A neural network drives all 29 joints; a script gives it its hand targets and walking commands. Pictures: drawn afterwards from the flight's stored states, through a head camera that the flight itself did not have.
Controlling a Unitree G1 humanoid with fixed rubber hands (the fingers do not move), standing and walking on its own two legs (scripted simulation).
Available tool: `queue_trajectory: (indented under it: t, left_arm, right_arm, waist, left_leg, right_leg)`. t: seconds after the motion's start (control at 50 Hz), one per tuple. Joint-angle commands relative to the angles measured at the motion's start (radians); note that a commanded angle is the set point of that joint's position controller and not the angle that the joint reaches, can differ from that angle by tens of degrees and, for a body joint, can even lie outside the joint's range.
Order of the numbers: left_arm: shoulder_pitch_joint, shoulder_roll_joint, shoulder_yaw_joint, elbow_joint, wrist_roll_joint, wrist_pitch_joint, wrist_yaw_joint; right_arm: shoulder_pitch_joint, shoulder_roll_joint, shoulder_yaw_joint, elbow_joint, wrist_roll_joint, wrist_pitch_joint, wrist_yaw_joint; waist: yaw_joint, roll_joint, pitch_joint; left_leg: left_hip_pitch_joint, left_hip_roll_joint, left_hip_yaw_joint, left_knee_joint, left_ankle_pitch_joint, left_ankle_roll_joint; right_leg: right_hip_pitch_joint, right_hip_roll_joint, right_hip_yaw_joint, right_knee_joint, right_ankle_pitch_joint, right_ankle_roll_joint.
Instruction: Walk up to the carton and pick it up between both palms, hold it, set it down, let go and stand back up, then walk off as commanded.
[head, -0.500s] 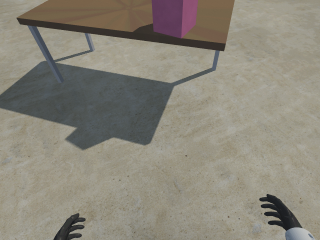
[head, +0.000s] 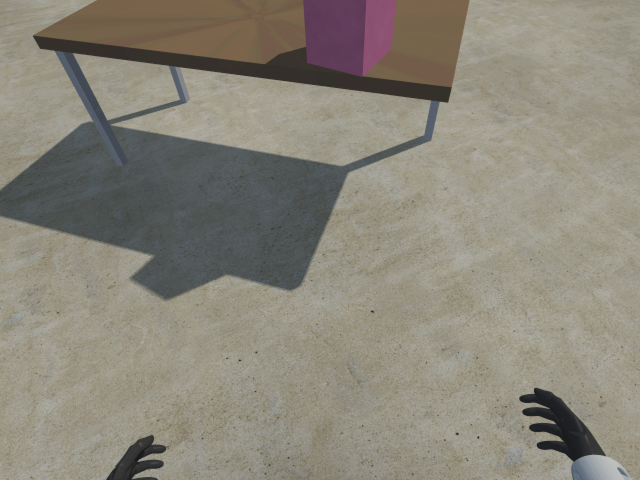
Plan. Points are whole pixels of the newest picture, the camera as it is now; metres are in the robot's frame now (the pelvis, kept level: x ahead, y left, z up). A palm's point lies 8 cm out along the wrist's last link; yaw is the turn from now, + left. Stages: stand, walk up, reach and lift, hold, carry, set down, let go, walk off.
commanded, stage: stand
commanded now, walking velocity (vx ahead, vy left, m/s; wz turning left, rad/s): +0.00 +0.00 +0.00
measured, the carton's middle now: (350, 14) +1.34 -0.08 +0.01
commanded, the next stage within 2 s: walk up in 1.42 s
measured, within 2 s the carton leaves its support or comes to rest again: neither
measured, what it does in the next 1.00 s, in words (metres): stands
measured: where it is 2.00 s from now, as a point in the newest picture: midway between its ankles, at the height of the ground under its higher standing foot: outside the picture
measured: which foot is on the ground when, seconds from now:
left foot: down 0.00-1.00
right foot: down 0.00-1.00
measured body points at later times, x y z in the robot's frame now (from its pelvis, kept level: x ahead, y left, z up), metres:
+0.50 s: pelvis +0.00 +0.00 +0.00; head +0.01 +0.00 +0.45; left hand +0.12 +0.29 -0.10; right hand +0.17 -0.29 -0.07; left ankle +0.00 +0.12 -0.72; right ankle +0.00 -0.12 -0.72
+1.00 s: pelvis +0.00 +0.00 +0.00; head +0.00 +0.00 +0.45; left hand +0.11 +0.29 -0.10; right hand +0.16 -0.29 -0.07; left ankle +0.00 +0.12 -0.72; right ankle +0.00 -0.12 -0.72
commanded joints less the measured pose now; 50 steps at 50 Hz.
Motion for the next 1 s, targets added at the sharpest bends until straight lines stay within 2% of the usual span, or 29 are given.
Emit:
queue_trajectory:
  t: [0.0, 0.02, 0.04, 0.06, 0.12, 0.24, 0.28, 0.3, 0.34, 0.36, 0.38, 0.4, 0.42, 0.44, 0.48, 0.52, 0.56, 0.58, 0.64, 0.66, 0.74, 0.76, 0.78, 0.8, 0.84, 0.86, 0.9, 0.92, 0.98]
  left_arm:
    - [-0.095, 0.203, 0.068, -0.046, 0.003, -0.029, 0.000]
    - [-0.093, 0.200, 0.064, -0.035, 0.006, -0.027, 0.002]
    - [-0.096, 0.186, 0.063, -0.040, -0.006, -0.023, 0.001]
    - [-0.106, 0.174, 0.058, -0.035, 0.008, -0.023, 0.008]
    - [-0.094, 0.215, 0.070, -0.046, -0.002, -0.025, 0.006]
    - [-0.092, 0.228, 0.077, -0.018, 0.005, -0.019, 0.003]
    - [-0.088, 0.204, 0.067, -0.034, -0.007, -0.027, -0.001]
    - [-0.087, 0.215, 0.072, -0.021, -0.003, -0.021, 0.005]
    - [-0.126, 0.214, 0.071, -0.023, 0.007, -0.020, 0.005]
    - [-0.108, 0.190, 0.065, -0.035, -0.003, -0.023, 0.005]
    - [-0.097, 0.190, 0.071, -0.025, -0.001, -0.023, 0.004]
    - [-0.120, 0.191, 0.059, -0.022, 0.006, -0.027, 0.004]
    - [-0.106, 0.218, 0.070, -0.021, 0.010, -0.029, -0.001]
    - [-0.108, 0.209, 0.074, -0.012, 0.004, -0.030, -0.001]
    - [-0.080, 0.199, 0.058, -0.010, -0.003, -0.022, -0.004]
    - [-0.093, 0.186, 0.065, -0.007, -0.001, -0.026, 0.002]
    - [-0.114, 0.221, 0.066, -0.005, 0.009, -0.028, 0.003]
    - [-0.101, 0.208, 0.064, 0.011, 0.003, -0.025, 0.003]
    - [-0.081, 0.199, 0.062, 0.002, -0.011, -0.024, 0.010]
    - [-0.107, 0.219, 0.062, 0.011, 0.000, -0.029, 0.011]
    - [-0.101, 0.222, 0.069, 0.021, 0.002, -0.019, 0.011]
    - [-0.088, 0.226, 0.074, 0.019, -0.003, -0.014, 0.010]
    - [-0.102, 0.206, 0.071, 0.005, -0.011, -0.013, 0.004]
    - [-0.097, 0.222, 0.066, 0.013, 0.006, -0.018, 0.005]
    - [-0.159, 0.241, 0.070, 0.007, -0.003, -0.022, 0.005]
    - [-0.130, 0.201, 0.063, 0.006, 0.009, -0.019, -0.001]
    - [-0.119, 0.218, 0.063, 0.017, 0.008, -0.024, 0.002]
    - [-0.122, 0.197, 0.059, 0.004, 0.005, -0.026, 0.001]
    - [-0.102, 0.204, 0.067, 0.014, -0.002, -0.028, 0.007]
  right_arm:
    - [-0.053, -0.207, -0.066, 0.024, 0.004, -0.025, -0.014]
    - [-0.049, -0.180, -0.060, 0.018, 0.012, -0.025, -0.012]
    - [-0.041, -0.203, -0.059, 0.026, 0.004, -0.026, -0.013]
    - [-0.050, -0.196, -0.060, 0.028, 0.011, -0.023, -0.021]
    - [-0.003, -0.203, -0.057, 0.033, 0.003, -0.022, -0.017]
    - [-0.029, -0.178, -0.055, 0.041, 0.007, -0.025, -0.015]
    - [-0.029, -0.211, -0.062, 0.043, 0.005, -0.021, -0.014]
    - [-0.023, -0.207, -0.060, 0.046, 0.002, -0.024, -0.020]
    - [-0.022, -0.188, -0.045, 0.032, 0.004, -0.023, -0.021]
    - [-0.057, -0.205, -0.057, 0.038, 0.006, -0.022, -0.017]
    - [-0.046, -0.203, -0.053, 0.042, 0.012, -0.027, -0.016]
    - [-0.062, -0.205, -0.053, 0.040, 0.003, -0.024, -0.017]
    - [-0.047, -0.176, -0.053, 0.040, 0.009, -0.029, -0.018]
    - [-0.038, -0.210, -0.056, 0.052, -0.002, -0.022, -0.019]
    - [-0.041, -0.208, -0.059, 0.053, 0.014, -0.016, -0.020]
    - [-0.037, -0.185, -0.057, 0.043, 0.006, -0.019, -0.013]
    - [-0.040, -0.190, -0.063, 0.043, 0.015, -0.017, -0.015]
    - [-0.048, -0.195, -0.057, 0.049, 0.006, -0.019, -0.014]
    - [-0.026, -0.218, -0.065, 0.054, 0.010, -0.018, -0.021]
    - [-0.027, -0.187, -0.054, 0.052, 0.012, -0.017, -0.013]
    - [-0.036, -0.187, -0.057, 0.063, 0.006, -0.015, -0.022]
    - [-0.008, -0.206, -0.054, 0.062, 0.009, -0.016, -0.023]
    - [-0.030, -0.203, -0.055, 0.069, 0.003, -0.013, -0.025]
    - [-0.055, -0.186, -0.048, 0.074, 0.011, -0.009, -0.022]
    - [-0.044, -0.158, -0.041, 0.061, 0.015, -0.013, -0.015]
    - [-0.051, -0.180, -0.051, 0.070, 0.008, -0.018, -0.021]
    - [-0.064, -0.182, -0.053, 0.076, 0.013, -0.015, -0.017]
    - [-0.033, -0.187, -0.060, 0.072, 0.011, -0.014, -0.019]
    - [-0.038, -0.195, -0.061, 0.074, 0.007, -0.015, -0.011]
  waist:
    - [0.029, 0.007, -0.034]
    - [-0.001, 0.003, -0.027]
    - [0.023, -0.027, -0.037]
    - [0.003, -0.069, -0.022]
    - [0.012, 0.028, -0.021]
    - [-0.005, 0.005, -0.014]
    - [0.011, -0.018, -0.016]
    - [-0.001, 0.045, -0.024]
    - [0.002, 0.025, -0.041]
    - [0.028, 0.001, -0.030]
    - [0.024, 0.041, -0.076]
    - [0.012, 0.031, -0.003]
    - [0.000, -0.031, -0.015]
    - [0.006, 0.021, -0.038]
    - [0.008, 0.030, 0.022]
    - [-0.006, -0.020, -0.003]
    - [-0.015, -0.021, -0.045]
    - [0.007, -0.031, -0.022]
    - [0.009, 0.042, -0.037]
    - [0.002, -0.014, -0.058]
    - [0.000, -0.019, -0.002]
    - [0.008, 0.023, -0.050]
    - [0.020, 0.004, -0.027]
    - [0.013, 0.055, -0.012]
    - [-0.015, -0.011, 0.032]
    - [-0.005, 0.025, -0.001]
    - [-0.001, -0.004, -0.018]
    - [-0.010, -0.057, -0.005]
    - [0.004, 0.033, -0.010]
  left_leg:
    - [0.024, 0.111, -0.133, -0.161, 0.258, 0.072]
    - [0.027, 0.094, -0.091, -0.140, 0.285, 0.065]
    - [0.036, 0.098, -0.098, -0.124, 0.303, 0.072]
    - [0.063, 0.091, -0.093, -0.120, 0.305, 0.072]
    - [0.049, 0.108, -0.115, -0.154, 0.348, 0.068]
    - [0.063, 0.091, -0.088, -0.135, 0.294, 0.064]
    - [0.055, 0.089, -0.092, -0.146, 0.283, 0.058]
    - [0.088, 0.103, -0.098, -0.145, 0.302, 0.065]
    - [0.063, 0.112, -0.110, -0.159, 0.370, 0.069]
    - [0.062, 0.110, -0.112, -0.167, 0.339, 0.060]
    - [0.061, 0.102, -0.099, -0.142, 0.338, 0.067]
    - [0.054, 0.101, -0.106, -0.154, 0.322, 0.062]
    - [0.074, 0.101, -0.101, -0.135, 0.295, 0.059]
    - [0.089, 0.105, -0.094, -0.146, 0.304, 0.064]
    - [0.027, 0.105, -0.124, -0.154, 0.262, 0.072]
    - [0.048, 0.088, -0.090, -0.142, 0.258, 0.065]
    - [0.080, 0.102, -0.094, -0.135, 0.289, 0.061]
    - [0.068, 0.095, -0.097, -0.129, 0.323, 0.066]
    - [0.082, 0.098, -0.107, -0.143, 0.355, 0.067]
    - [0.071, 0.096, -0.104, -0.133, 0.376, 0.069]
    - [0.078, 0.101, -0.094, -0.151, 0.365, 0.065]
    - [0.086, 0.106, -0.112, -0.157, 0.328, 0.069]
    - [0.064, 0.096, -0.099, -0.146, 0.321, 0.070]
    - [0.065, 0.093, -0.094, -0.144, 0.280, 0.064]
    - [0.053, 0.086, -0.080, -0.158, 0.256, 0.060]
    - [0.076, 0.097, -0.096, -0.150, 0.261, 0.064]
    - [0.079, 0.079, -0.071, -0.139, 0.255, 0.051]
    - [0.083, 0.087, -0.083, -0.138, 0.255, 0.061]
    - [0.066, 0.103, -0.109, -0.165, 0.266, 0.070]
  right_leg:
    - [0.039, -0.079, 0.127, -0.139, 0.276, -0.078]
    - [0.046, -0.084, 0.135, -0.149, 0.330, -0.075]
    - [0.065, -0.081, 0.133, -0.152, 0.347, -0.075]
    - [0.019, -0.093, 0.162, -0.172, 0.334, -0.090]
    - [0.023, -0.074, 0.130, -0.116, 0.325, -0.078]
    - [0.010, -0.081, 0.154, -0.161, 0.298, -0.091]
    - [0.020, -0.079, 0.136, -0.158, 0.299, -0.077]
    - [-0.003, -0.080, 0.140, -0.158, 0.301, -0.078]
    - [0.039, -0.063, 0.113, -0.131, 0.296, -0.062]
    - [0.039, -0.061, 0.120, -0.148, 0.309, -0.067]
    - [0.071, -0.082, 0.125, -0.145, 0.342, -0.074]
    - [0.014, -0.067, 0.132, -0.150, 0.326, -0.075]
    - [0.001, -0.074, 0.139, -0.166, 0.304, -0.079]
    - [0.006, -0.061, 0.132, -0.147, 0.287, -0.070]
    - [-0.005, -0.065, 0.119, -0.157, 0.289, -0.072]
    - [0.021, -0.072, 0.138, -0.175, 0.297, -0.074]
    - [0.040, -0.092, 0.147, -0.181, 0.322, -0.083]
    - [0.044, -0.087, 0.143, -0.181, 0.349, -0.076]
    - [0.048, -0.090, 0.148, -0.161, 0.378, -0.075]
    - [0.077, -0.086, 0.125, -0.152, 0.413, -0.072]
    - [0.042, -0.081, 0.130, -0.159, 0.378, -0.069]
    - [0.053, -0.077, 0.143, -0.151, 0.344, -0.072]
    - [0.046, -0.073, 0.116, -0.145, 0.322, -0.072]
    - [0.022, -0.087, 0.157, -0.176, 0.295, -0.079]
    - [-0.026, -0.095, 0.163, -0.223, 0.206, -0.077]
    - [-0.005, -0.078, 0.149, -0.207, 0.247, -0.078]
    - [0.022, -0.087, 0.139, -0.213, 0.293, -0.078]
    - [0.000, -0.092, 0.169, -0.219, 0.285, -0.083]
    - [0.041, -0.077, 0.141, -0.188, 0.301, -0.070]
